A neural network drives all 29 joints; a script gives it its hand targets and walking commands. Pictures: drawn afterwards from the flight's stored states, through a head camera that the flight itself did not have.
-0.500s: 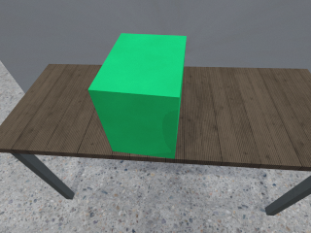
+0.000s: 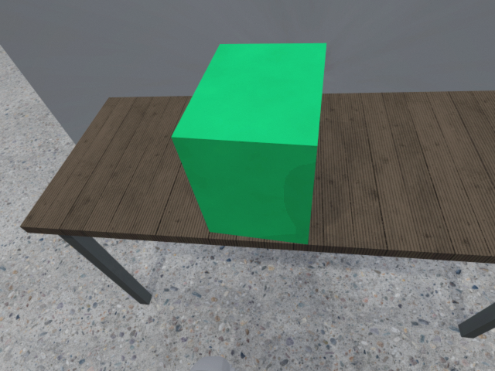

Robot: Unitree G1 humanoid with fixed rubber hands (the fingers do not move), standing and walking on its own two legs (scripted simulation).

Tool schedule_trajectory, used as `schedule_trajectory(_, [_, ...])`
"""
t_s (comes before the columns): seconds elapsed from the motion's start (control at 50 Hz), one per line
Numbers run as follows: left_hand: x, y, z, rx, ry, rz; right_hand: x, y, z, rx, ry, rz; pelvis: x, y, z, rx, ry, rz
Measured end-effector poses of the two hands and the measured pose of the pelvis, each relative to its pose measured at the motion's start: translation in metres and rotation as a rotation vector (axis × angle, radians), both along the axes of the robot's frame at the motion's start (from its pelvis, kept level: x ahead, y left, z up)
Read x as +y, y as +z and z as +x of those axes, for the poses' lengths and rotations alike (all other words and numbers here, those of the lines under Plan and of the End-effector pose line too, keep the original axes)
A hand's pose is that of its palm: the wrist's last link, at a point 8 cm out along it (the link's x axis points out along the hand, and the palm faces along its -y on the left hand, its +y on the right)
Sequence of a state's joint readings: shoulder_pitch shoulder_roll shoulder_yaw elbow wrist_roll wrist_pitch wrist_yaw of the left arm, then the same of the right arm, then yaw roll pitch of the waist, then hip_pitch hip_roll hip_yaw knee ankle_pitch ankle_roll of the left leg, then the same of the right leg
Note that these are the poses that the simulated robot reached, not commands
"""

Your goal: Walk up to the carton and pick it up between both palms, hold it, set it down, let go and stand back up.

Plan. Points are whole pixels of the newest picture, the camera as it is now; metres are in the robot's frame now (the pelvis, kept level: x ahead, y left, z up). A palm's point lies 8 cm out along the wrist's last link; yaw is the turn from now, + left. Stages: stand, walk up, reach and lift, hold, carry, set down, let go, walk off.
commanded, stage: walk up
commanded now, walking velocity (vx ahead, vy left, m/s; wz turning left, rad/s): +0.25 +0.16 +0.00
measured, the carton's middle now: (263, 144) +0.54 +0.01 +0.04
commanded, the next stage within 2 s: none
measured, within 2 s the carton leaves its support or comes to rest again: neither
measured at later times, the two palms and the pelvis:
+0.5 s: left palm out of the picture +0.00 +0.35 -0.16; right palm out of the picture +0.05 -0.09 -0.14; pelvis +0.04 +0.12 +0.00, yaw +0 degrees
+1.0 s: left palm out of the picture +0.06 +0.31 -0.15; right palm out of the picture -0.04 -0.18 -0.12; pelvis +0.03 +0.07 +0.00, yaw +0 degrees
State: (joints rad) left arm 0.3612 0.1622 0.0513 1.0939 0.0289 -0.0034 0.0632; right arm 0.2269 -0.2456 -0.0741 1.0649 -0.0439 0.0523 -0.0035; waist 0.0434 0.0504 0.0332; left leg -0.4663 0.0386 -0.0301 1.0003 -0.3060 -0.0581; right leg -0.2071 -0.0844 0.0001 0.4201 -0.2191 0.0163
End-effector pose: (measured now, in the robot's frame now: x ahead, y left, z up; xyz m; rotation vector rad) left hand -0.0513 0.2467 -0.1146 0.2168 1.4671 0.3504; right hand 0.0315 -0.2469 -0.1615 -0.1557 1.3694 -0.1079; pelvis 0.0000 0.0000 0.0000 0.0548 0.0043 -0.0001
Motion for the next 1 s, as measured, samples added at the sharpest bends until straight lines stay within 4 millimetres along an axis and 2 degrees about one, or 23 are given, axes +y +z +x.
schedule_trajectory(0.1, [0.025, -0.015, 0.003, -0.016, 0.021, -0.064, 0.042, 0.009, 0.023, -0.045, 0.019, 0.017, 0.031, -0.002, 0.015, 0.017, 0.018, -0.021])
schedule_trajectory(0.18, [0.041, -0.049, 0.007, 0.009, 0.033, -0.16, 0.076, 0.019, 0.053, -0.135, 0.017, -0.049, 0.062, -0.014, 0.021, -0.003, 0.034, -0.074])
schedule_trajectory(0.22, [0.05, -0.062, 0.014, 0.016, 0.011, -0.201, 0.092, 0.032, 0.058, -0.157, 0.011, -0.081, 0.07, -0.012, 0.022, -0.018, 0.017, -0.04])
schedule_trajectory(0.28, [0.056, -0.063, 0.023, 0.023, 0.004, -0.247, 0.109, 0.047, 0.052, -0.145, -0.004, -0.107, 0.085, -0.004, 0.03, -0.009, 0.004, -0.09])
schedule_trajectory(0.34, [0.067, -0.053, 0.038, 0.011, 0.006, -0.267, 0.123, 0.05, 0.045, -0.102, -0.004, -0.113, 0.102, 0.003, 0.037, -0.001, 0.023, -0.118])
schedule_trajectory(0.4, [0.082, -0.044, 0.047, 0.01, -0.015, -0.242, 0.138, 0.042, 0.038, -0.079, -0.022, -0.093, 0.116, 0.004, 0.037, -0.001, 0.006, -0.111])
schedule_trajectory(0.48, [0.1, -0.041, 0.047, 0.046, -0.017, -0.193, 0.155, 0.028, 0.022, -0.046, -0.041, -0.051, 0.123, -0.001, 0.04, -0.001, 0.0, -0.074])
schedule_trajectory(0.56, [0.103, -0.043, 0.058, 0.041, -0.039, -0.158, 0.165, 0.012, 0.005, 0.001, -0.048, -0.009, 0.123, -0.008, 0.043, -0.005, -0.019, -0.032])
schedule_trajectory(0.66, [0.088, -0.035, 0.079, -0.024, -0.076, -0.149, 0.169, -0.003, -0.004, 0.017, -0.069, 0.047, 0.124, -0.009, 0.043, -0.025, -0.013, -0.05])
schedule_trajectory(0.78, [0.071, -0.037, 0.084, -0.047, -0.108, -0.183, 0.164, 0.004, -0.012, 0.023, -0.098, 0.045, 0.115, -0.005, 0.045, -0.034, -0.01, -0.051])
schedule_trajectory(0.82, [0.07, -0.045, 0.082, -0.028, -0.109, -0.192, 0.151, 0.01, -0.015, 0.016, -0.101, 0.001, 0.107, -0.007, 0.04, -0.03, -0.014, -0.046])
schedule_trajectory(0.88, [0.071, -0.049, 0.081, 0.008, -0.134, -0.195, 0.12, 0.024, -0.031, 0.036, -0.133, -0.09, 0.095, -0.006, 0.033, -0.023, -0.025, -0.068])
schedule_trajectory(0.96, [0.069, -0.041, 0.097, -0.035, -0.145, -0.184, 0.082, 0.041, -0.06, 0.121, -0.151, -0.165, 0.079, 0.002, 0.028, 0.002, -0.007, -0.11])
schedule_trajectory(1.0, [0.062, -0.038, 0.107, -0.087, -0.131, -0.178, 0.072, 0.04, -0.07, 0.169, -0.145, -0.162, 0.069, 0.001, 0.028, 0.011, -0.004, -0.1])
